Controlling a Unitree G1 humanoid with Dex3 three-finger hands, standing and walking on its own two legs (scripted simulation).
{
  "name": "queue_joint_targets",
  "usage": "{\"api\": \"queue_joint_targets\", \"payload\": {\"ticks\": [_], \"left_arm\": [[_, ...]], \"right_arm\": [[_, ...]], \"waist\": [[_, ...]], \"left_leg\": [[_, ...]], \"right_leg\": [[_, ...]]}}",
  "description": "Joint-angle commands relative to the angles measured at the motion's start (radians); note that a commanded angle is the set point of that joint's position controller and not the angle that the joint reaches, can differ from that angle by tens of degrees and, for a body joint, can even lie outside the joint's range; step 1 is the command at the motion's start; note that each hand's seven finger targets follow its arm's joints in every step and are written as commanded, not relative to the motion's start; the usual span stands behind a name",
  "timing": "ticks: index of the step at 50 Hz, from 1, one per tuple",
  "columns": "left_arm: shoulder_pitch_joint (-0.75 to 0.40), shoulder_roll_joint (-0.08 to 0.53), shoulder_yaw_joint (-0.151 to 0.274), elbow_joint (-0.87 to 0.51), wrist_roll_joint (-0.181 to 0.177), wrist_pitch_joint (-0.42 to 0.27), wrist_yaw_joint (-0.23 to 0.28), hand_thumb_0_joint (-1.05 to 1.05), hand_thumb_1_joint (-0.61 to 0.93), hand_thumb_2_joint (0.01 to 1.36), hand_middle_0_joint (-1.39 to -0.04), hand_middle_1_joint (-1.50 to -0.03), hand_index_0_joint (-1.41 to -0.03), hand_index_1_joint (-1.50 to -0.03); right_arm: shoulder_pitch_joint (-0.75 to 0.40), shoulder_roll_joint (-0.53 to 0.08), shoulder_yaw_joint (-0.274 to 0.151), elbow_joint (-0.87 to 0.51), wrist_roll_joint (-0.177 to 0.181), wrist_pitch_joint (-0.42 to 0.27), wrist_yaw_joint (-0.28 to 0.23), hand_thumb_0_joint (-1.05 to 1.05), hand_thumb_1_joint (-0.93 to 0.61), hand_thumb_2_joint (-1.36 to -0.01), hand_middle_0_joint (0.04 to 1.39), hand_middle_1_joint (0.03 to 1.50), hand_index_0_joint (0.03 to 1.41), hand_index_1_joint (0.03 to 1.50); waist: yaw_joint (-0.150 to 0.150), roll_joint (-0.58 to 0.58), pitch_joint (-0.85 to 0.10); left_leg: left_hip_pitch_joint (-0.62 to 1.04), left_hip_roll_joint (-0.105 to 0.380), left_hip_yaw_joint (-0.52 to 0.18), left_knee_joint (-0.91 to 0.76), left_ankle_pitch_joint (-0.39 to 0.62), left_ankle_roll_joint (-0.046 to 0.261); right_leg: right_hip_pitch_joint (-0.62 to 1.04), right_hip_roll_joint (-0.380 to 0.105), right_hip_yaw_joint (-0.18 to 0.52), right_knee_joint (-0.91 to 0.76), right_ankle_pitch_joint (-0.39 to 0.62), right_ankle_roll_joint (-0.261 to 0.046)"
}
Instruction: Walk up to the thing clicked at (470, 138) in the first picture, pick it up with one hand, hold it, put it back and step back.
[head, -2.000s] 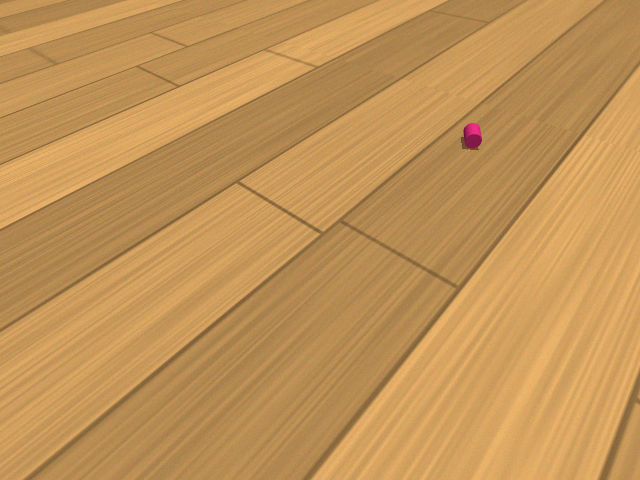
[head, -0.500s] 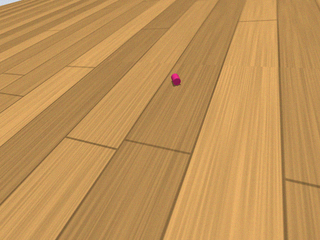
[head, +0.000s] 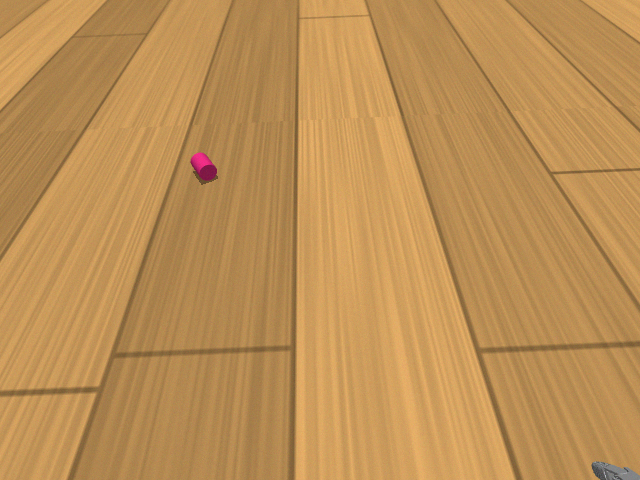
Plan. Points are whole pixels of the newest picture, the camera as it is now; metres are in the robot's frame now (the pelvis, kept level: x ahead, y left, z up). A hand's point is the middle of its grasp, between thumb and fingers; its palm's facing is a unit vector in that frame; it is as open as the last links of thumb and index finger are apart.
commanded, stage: walk up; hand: left
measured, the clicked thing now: (203, 166) +1.63 +0.62 -0.70
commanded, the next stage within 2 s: none
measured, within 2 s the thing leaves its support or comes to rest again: neither
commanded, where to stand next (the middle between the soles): +1.22 +0.81 m, yaw -57 degrees
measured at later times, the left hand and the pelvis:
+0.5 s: hand (170, 276) +0.50 +0.30 -0.09, palm faces -0.24 -0.82 -0.52, open 7.4 cm; pelvis +0.29 +0.07 +0.01, yaw -16 degrees
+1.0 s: hand (137, 196) +0.75 +0.45 -0.12, palm faces -0.49 -0.68 -0.55, open 7.4 cm; pelvis +0.55 +0.20 +0.01, yaw -29 degrees
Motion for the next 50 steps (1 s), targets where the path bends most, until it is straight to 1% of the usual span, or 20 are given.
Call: {"api": "queue_joint_targets", "payload": {"ticks": [1,3,8,14,15,17,18,19,20,22,24,26,34,37,38,39,40,43,47,50], "left_arm": [[0.060,0.239,0.049,-0.053,-0.037,-0.036,-0.010,0.000,0.900,0.900,-0.200,-0.300,-0.200,-0.300],[0.020,0.233,0.060,-0.051,-0.038,-0.021,-0.035,0.000,0.900,0.900,-0.200,-0.300,-0.200,-0.300],[-0.126,0.185,0.050,-0.134,-0.026,0.000,-0.053,0.000,0.900,0.900,-0.200,-0.300,-0.200,-0.300],[-0.177,0.149,0.048,-0.165,-0.034,-0.010,-0.046,0.000,0.900,0.900,-0.200,-0.300,-0.200,-0.300],[-0.135,0.150,0.053,-0.160,-0.036,-0.008,-0.042,0.000,0.900,0.900,-0.200,-0.300,-0.200,-0.300],[0.128,0.187,0.084,-0.099,-0.031,-0.002,-0.016,0.000,0.900,0.900,-0.200,-0.300,-0.200,-0.300],[0.289,0.246,0.112,-0.074,-0.020,-0.005,0.006,0.000,0.900,0.900,-0.200,-0.300,-0.200,-0.300],[0.242,0.301,0.119,-0.118,-0.019,0.005,0.033,0.000,0.900,0.900,-0.200,-0.300,-0.200,-0.300],[0.183,0.340,0.116,-0.154,-0.039,0.008,0.049,0.000,0.900,0.900,-0.200,-0.300,-0.200,-0.300],[0.120,0.286,0.095,-0.169,-0.045,0.006,0.067,0.000,0.900,0.900,-0.200,-0.300,-0.200,-0.300],[0.036,0.247,0.087,-0.185,-0.027,-0.015,0.065,0.000,0.900,0.900,-0.200,-0.300,-0.200,-0.300],[0.012,0.234,0.079,-0.192,-0.011,-0.042,0.056,0.000,0.900,0.900,-0.200,-0.300,-0.200,-0.300],[0.040,0.313,0.102,-0.168,0.022,-0.063,0.067,0.000,0.900,0.900,-0.200,-0.300,-0.200,-0.300],[-0.009,0.228,0.074,-0.171,0.028,-0.045,0.073,0.000,0.900,0.900,-0.200,-0.300,-0.200,-0.300],[0.063,0.117,0.039,-0.169,0.022,-0.039,0.074,0.000,0.900,0.900,-0.200,-0.300,-0.200,-0.300],[0.102,0.107,0.034,-0.164,0.002,-0.036,0.094,0.000,0.900,0.900,-0.200,-0.300,-0.200,-0.300],[0.085,0.147,0.030,-0.134,0.002,-0.040,0.101,0.000,0.900,0.900,-0.200,-0.300,-0.200,-0.300],[0.133,0.208,0.053,-0.043,-0.025,-0.036,0.079,0.000,0.900,0.900,-0.200,-0.300,-0.200,-0.300],[0.148,0.154,0.046,-0.030,-0.019,-0.032,0.068,0.000,0.900,0.900,-0.200,-0.300,-0.200,-0.300],[0.192,0.154,0.061,-0.029,-0.018,-0.031,0.071,0.000,0.900,0.900,-0.200,-0.300,-0.200,-0.300]], "right_arm": [[-0.070,-0.253,-0.078,-0.118,0.007,-0.019,-0.027,0.000,-0.900,-0.900,0.200,0.300,0.200,0.300],[-0.008,-0.199,-0.064,-0.097,0.002,-0.022,-0.026,0.000,-0.900,-0.900,0.200,0.300,0.200,0.300],[0.056,-0.225,-0.071,-0.108,0.002,-0.014,-0.023,0.000,-0.900,-0.900,0.200,0.300,0.200,0.300],[0.079,-0.203,-0.066,-0.144,-0.019,0.002,-0.022,0.000,-0.900,-0.900,0.200,0.300,0.200,0.300],[0.078,-0.206,-0.070,-0.155,-0.017,0.003,-0.028,0.000,-0.900,-0.900,0.200,0.300,0.200,0.300],[0.021,-0.220,-0.072,-0.194,-0.013,0.008,-0.042,0.000,-0.900,-0.900,0.200,0.300,0.200,0.300],[0.043,-0.179,-0.055,-0.211,-0.014,0.009,-0.048,0.000,-0.900,-0.900,0.200,0.300,0.200,0.300],[0.156,-0.114,-0.037,-0.205,0.010,0.009,-0.036,0.000,-0.900,-0.900,0.200,0.300,0.200,0.300],[0.141,-0.235,-0.067,-0.198,0.008,0.017,-0.041,0.000,-0.900,-0.900,0.200,0.300,0.200,0.300],[0.003,-0.220,-0.056,-0.191,0.008,0.023,-0.045,0.000,-0.900,-0.900,0.200,0.300,0.200,0.300],[0.066,-0.182,-0.041,-0.171,0.006,0.045,-0.037,0.000,-0.900,-0.900,0.200,0.300,0.200,0.300],[0.106,-0.178,-0.048,-0.150,-0.011,0.070,-0.017,0.000,-0.900,-0.900,0.200,0.300,0.200,0.300],[-0.064,-0.163,-0.069,-0.201,-0.017,0.068,0.032,0.000,-0.900,-0.900,0.200,0.300,0.200,0.300],[0.196,-0.210,-0.111,-0.116,-0.032,0.056,0.011,0.000,-0.900,-0.900,0.200,0.300,0.200,0.300],[0.269,-0.287,-0.134,-0.100,-0.052,0.044,-0.005,0.000,-0.900,-0.900,0.200,0.300,0.200,0.300],[0.182,-0.373,-0.139,-0.128,-0.028,0.038,-0.025,0.000,-0.900,-0.900,0.200,0.300,0.200,0.300],[0.105,-0.357,-0.144,-0.138,-0.008,0.041,-0.035,0.000,-0.900,-0.900,0.200,0.300,0.200,0.300],[0.001,-0.221,-0.097,-0.162,-0.016,0.041,-0.050,0.000,-0.900,-0.900,0.200,0.300,0.200,0.300],[-0.009,-0.167,-0.067,-0.174,-0.040,0.047,-0.054,0.000,-0.900,-0.900,0.200,0.300,0.200,0.300],[-0.091,-0.161,-0.056,-0.203,-0.041,0.061,-0.048,0.000,-0.900,-0.900,0.200,0.300,0.200,0.300]], "waist": [[0.026,0.199,-0.084],[-0.008,0.222,-0.086],[-0.043,0.158,-0.009],[-0.033,0.048,-0.020],[-0.007,0.046,-0.043],[0.140,0.012,-0.146],[0.219,-0.097,-0.216],[0.177,-0.241,-0.299],[0.153,-0.091,-0.327],[0.136,0.078,-0.160],[0.037,-0.014,-0.081],[-0.003,-0.036,-0.056],[0.013,-0.137,-0.051],[-0.155,0.049,-0.171],[-0.173,0.374,-0.175],[-0.103,0.452,-0.178],[-0.063,0.350,-0.159],[-0.014,0.270,-0.121],[-0.020,0.240,-0.113],[0.038,0.176,-0.107]], "left_leg": [[0.311,0.263,-0.410,-0.494,-0.453,0.145],[0.332,0.181,-0.225,-0.485,-0.317,0.140],[0.391,0.246,-0.136,-0.539,-0.204,0.199],[0.361,0.163,0.088,-0.391,0.262,0.099],[0.333,0.145,0.119,-0.281,0.445,0.079],[0.193,0.086,0.184,0.087,0.695,0.025],[-0.011,0.034,0.142,0.388,0.415,-0.006],[-0.358,-0.059,0.094,0.621,-0.381,-0.058],[-0.376,-0.004,-0.172,0.756,-0.361,-0.068],[-0.356,0.057,-0.172,0.689,-0.205,-0.039],[-0.239,0.091,-0.165,0.524,-0.116,-0.015],[-0.141,0.077,-0.117,0.455,-0.080,-0.018],[0.034,0.081,-0.027,0.104,0.053,0.018],[0.459,0.010,0.001,-0.072,-0.036,0.055],[0.544,0.162,-0.215,-0.267,-0.137,0.074],[0.560,0.348,-0.542,-0.397,-0.137,0.151],[0.464,0.354,-0.549,-0.409,-0.165,0.196],[0.366,0.234,-0.230,-0.273,0.062,0.219],[0.325,0.228,-0.109,-0.232,0.382,0.287],[0.157,0.208,-0.047,-0.203,0.256,0.257]], "right_leg": [[-0.385,-0.071,-0.091,0.154,0.192,-0.020],[-0.338,-0.068,-0.138,0.036,0.223,0.014],[-0.377,-0.084,-0.185,-0.209,0.223,0.034],[-0.132,-0.012,-0.322,-0.412,0.358,0.010],[-0.029,0.024,-0.347,-0.441,0.340,-0.001],[0.319,0.063,-0.379,-0.529,0.351,-0.034],[0.540,-0.036,-0.196,-0.588,0.276,-0.083],[0.745,-0.389,0.395,-0.620,0.284,-0.283],[0.620,-0.477,0.659,-0.688,0.140,-0.393],[0.418,-0.361,0.375,-0.706,0.368,-0.313],[0.191,-0.257,0.156,-0.707,0.396,-0.198],[0.032,-0.201,0.038,-0.688,0.480,-0.178],[-0.146,-0.165,-0.005,-0.620,0.261,-0.150],[-0.318,-0.090,-0.110,-0.215,0.342,-0.063],[-0.481,0.062,-0.172,0.058,0.001,-0.024],[-0.627,0.094,-0.138,0.208,-0.123,-0.023],[-0.582,0.016,-0.101,0.273,-0.056,-0.042],[-0.459,-0.053,-0.138,0.125,0.067,-0.010],[-0.305,-0.045,-0.240,-0.114,0.088,0.018],[-0.056,-0.031,-0.234,-0.297,0.224,-0.012]]}}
